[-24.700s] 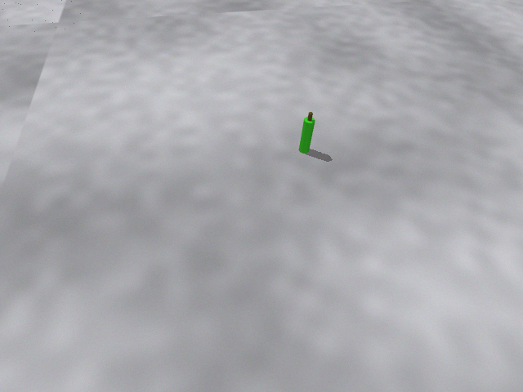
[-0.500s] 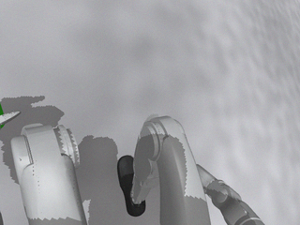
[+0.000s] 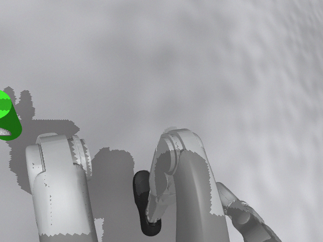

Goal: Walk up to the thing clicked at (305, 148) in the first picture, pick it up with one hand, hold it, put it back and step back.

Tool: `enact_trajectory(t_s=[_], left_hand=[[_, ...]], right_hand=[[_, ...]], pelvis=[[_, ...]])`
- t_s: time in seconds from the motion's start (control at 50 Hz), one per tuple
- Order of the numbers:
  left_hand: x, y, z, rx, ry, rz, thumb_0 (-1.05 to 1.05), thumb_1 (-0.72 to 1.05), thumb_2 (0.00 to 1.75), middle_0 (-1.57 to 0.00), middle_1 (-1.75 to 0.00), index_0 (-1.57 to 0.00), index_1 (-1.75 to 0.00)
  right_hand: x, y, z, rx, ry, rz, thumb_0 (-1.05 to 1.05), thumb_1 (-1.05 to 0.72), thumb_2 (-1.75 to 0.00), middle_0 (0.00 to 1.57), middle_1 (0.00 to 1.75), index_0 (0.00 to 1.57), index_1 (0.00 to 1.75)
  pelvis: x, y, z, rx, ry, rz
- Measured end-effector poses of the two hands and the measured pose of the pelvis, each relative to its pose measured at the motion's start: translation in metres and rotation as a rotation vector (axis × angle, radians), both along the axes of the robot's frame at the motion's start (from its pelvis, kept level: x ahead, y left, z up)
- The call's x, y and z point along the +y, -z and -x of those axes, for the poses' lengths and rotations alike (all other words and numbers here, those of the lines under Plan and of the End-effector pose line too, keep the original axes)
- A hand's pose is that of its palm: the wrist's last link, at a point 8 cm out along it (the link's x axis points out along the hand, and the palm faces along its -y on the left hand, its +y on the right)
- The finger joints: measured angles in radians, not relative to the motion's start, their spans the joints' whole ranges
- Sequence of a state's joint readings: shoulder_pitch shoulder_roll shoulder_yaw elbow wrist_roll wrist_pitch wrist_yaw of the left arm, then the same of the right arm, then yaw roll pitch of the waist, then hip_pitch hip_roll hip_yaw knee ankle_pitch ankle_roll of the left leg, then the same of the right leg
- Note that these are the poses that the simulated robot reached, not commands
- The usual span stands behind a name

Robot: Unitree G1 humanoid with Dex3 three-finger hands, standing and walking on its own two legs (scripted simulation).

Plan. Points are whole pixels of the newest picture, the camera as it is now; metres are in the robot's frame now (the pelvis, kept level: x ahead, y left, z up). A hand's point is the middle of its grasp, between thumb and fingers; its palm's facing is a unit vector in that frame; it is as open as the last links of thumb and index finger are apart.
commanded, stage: withdraw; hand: left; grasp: from the side
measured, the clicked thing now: out of the picture +0.37 +0.28 -0.16
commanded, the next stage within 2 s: rise in 0.02 s
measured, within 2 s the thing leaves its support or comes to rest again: neither
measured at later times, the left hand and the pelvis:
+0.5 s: hand out of the picture +0.29 +0.41 +0.03, palm faces +0.37 -0.80 -0.47, open 17.4 cm; pelvis +0.01 -0.01 +0.09, yaw +8 degrees
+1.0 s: hand out of the picture +0.24 +0.28 +0.23, palm faces +0.35 -0.85 -0.41, open 17.4 cm; pelvis +0.06 -0.01 +0.33, yaw +13 degrees
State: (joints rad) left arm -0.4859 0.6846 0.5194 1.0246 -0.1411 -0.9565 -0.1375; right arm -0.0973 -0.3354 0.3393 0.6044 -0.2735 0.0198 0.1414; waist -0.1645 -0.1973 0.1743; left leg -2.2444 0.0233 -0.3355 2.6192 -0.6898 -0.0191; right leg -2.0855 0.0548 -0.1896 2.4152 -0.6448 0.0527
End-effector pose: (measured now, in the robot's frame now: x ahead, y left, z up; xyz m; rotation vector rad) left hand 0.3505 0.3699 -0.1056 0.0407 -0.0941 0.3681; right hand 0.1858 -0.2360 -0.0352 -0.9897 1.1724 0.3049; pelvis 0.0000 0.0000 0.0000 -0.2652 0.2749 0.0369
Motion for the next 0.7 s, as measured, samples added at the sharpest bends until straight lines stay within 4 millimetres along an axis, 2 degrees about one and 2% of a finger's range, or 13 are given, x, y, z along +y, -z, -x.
enact_trajectory(t_s=[0.16, 0.3, 0.46, 0.52, 0.58, 0.7], left_hand=[[0.031, -0.051, 0.019, 0.053, 0.004, 0.0, -0.02, -0.52, 0.06, -0.06, -0.02, -0.07, -0.02], [0.048, -0.084, 0.045, 0.319, 0.005, -0.129, -0.02, -0.51, 0.06, -0.06, -0.02, -0.05, -0.02], [0.076, -0.151, 0.086, 0.556, -0.154, -0.234, -0.02, -0.52, 0.07, -0.06, -0.04, -0.06, -0.05], [0.07, -0.173, 0.1, 0.637, -0.19, -0.243, -0.02, -0.53, 0.06, -0.06, -0.05, -0.06, -0.05], [0.051, -0.193, 0.111, 0.708, -0.19, -0.236, -0.02, -0.55, 0.05, -0.05, -0.05, -0.06, -0.05], [0.006, -0.242, 0.122, 0.791, -0.167, -0.191, -0.02, -0.56, 0.05, -0.06, -0.05, -0.06, -0.05]], right_hand=[[-0.001, 0.002, -0.006, -0.054, 0.11, -0.089, 0.0, -0.89, -0.9, 0.21, 0.3, 0.21, 0.3], [0.002, 0.003, -0.011, -0.082, 0.278, -0.195, 0.0, -0.89, -0.9, 0.21, 0.3, 0.21, 0.3], [0.002, -0.008, -0.014, -0.075, 0.406, -0.27, 0.0, -0.9, -0.9, 0.2, 0.3, 0.21, 0.3], [0.001, -0.021, -0.016, -0.074, 0.432, -0.289, 0.01, -0.9, -0.9, 0.2, 0.3, 0.21, 0.3], [0.001, -0.042, -0.022, -0.085, 0.45, -0.308, 0.01, -0.9, -0.9, 0.2, 0.3, 0.21, 0.3], [0.002, -0.103, -0.043, -0.156, 0.472, -0.34, 0.01, -0.9, -0.9, 0.2, 0.3, 0.21, 0.3]], pelvis=[[-0.001, -0.014, -0.002, 0.079, -0.02, -0.023], [-0.005, -0.039, -0.002, 0.163, -0.043, -0.062], [-0.012, -0.08, -0.004, 0.253, -0.069, -0.108], [-0.013, -0.101, -0.006, 0.279, -0.075, -0.121], [-0.015, -0.127, -0.009, 0.297, -0.081, -0.132], [-0.019, -0.188, -0.019, 0.298, -0.096, -0.153]])
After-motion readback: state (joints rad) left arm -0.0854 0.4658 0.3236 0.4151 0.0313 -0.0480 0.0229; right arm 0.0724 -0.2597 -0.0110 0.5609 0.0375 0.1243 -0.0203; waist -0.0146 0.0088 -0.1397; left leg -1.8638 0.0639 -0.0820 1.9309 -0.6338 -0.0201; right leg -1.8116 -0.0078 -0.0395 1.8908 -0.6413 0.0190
